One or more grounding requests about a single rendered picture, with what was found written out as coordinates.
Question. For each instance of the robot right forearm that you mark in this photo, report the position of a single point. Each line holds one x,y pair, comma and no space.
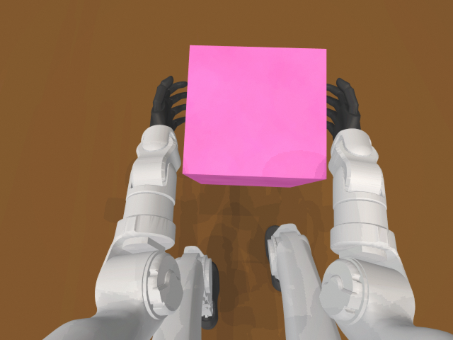
359,202

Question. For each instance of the robot right thigh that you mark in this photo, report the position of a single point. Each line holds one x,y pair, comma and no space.
292,263

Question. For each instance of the right robot upper arm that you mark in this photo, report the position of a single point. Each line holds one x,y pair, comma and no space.
372,302

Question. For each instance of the left robot upper arm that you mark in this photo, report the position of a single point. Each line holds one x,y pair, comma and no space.
134,295

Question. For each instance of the robot left hand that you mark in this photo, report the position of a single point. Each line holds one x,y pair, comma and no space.
162,113

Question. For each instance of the carton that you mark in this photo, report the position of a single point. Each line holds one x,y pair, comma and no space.
255,116

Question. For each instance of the robot left forearm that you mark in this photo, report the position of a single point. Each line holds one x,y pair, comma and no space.
147,223

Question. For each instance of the right robot foot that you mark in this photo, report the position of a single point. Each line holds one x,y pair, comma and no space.
270,231

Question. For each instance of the robot right hand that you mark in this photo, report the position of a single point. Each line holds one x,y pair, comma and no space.
347,114

